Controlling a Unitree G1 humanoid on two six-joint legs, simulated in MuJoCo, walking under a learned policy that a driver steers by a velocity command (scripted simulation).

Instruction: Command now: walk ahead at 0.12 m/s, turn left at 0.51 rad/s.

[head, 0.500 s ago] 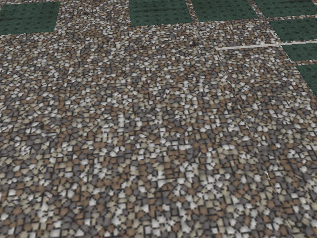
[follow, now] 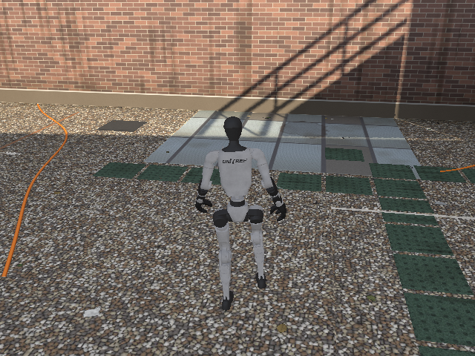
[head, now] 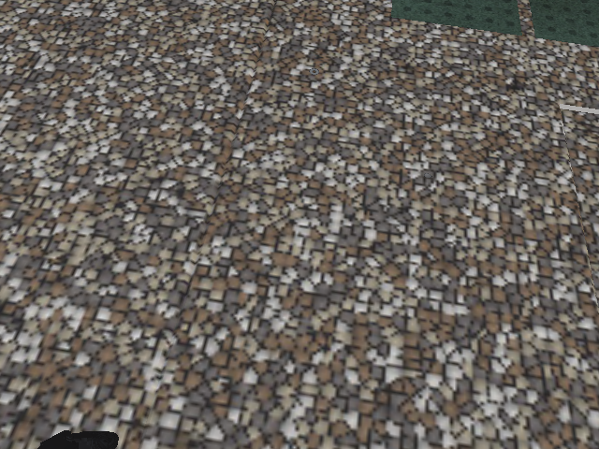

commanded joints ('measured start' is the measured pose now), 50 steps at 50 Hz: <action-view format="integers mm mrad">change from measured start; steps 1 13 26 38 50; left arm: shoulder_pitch -54 72 14 40 188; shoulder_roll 59 104 153 82 282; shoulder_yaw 12 18 62 51 103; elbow -61 -12 -70 -103 -147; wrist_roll -8 -28 -42 -44 -26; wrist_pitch -6 -11 89 100 106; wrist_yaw -7 -29 30 16 9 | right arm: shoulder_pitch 1 -20 -24 -85 -93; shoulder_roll -186 -154 -72 -124 -39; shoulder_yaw -58 -32 -39 -50 -32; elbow -54 -38 -24 -67 -77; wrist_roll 5 -24 -17 -36 -68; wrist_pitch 9 17 -5 5 -1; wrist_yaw -25 -6 4 -27 11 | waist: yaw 5 33 6 -14 20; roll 144 -75 -129 185 -299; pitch -128 -217 -157 -82 -169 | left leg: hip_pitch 79 -313 -8 175 -446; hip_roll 210 37 18 340 148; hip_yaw -141 -43 51 -46 250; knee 1 763 96 -33 627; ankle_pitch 643 -417 -8 403 -438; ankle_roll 87 -150 -102 141 -152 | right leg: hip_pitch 76 646 332 -5 792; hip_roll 45 -269 -77 25 -315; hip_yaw -19 460 367 -7 377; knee -136 -461 -485 237 -402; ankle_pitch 103 321 -139 -250 678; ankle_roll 8 -385 -221 58 -290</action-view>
